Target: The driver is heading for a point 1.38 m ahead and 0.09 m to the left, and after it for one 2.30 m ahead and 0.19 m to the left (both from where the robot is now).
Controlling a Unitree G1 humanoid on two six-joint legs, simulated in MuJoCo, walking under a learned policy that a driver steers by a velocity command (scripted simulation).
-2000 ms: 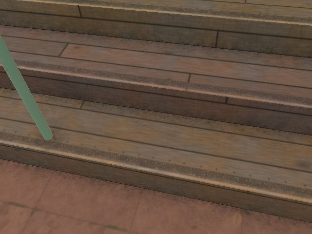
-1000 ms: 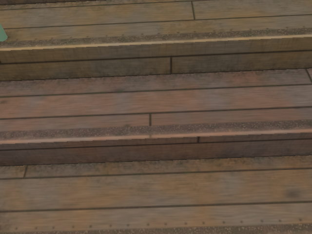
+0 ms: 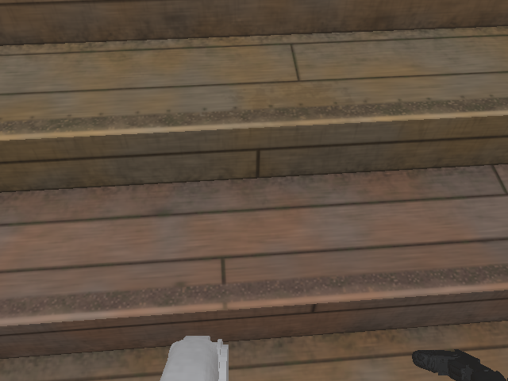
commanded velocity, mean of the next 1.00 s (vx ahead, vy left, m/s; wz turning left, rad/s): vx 0.49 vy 0.00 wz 0.12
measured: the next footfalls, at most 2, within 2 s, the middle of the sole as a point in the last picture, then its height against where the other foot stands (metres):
left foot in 0.08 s outside the picture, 0.17 m higher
right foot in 0.62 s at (235, 246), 0.17 m higher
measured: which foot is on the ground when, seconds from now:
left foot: up 0.00-0.06, down 0.08-0.64, up 0.66-1.00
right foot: down 0.00-0.10, up 0.12-0.60, down 0.62-1.00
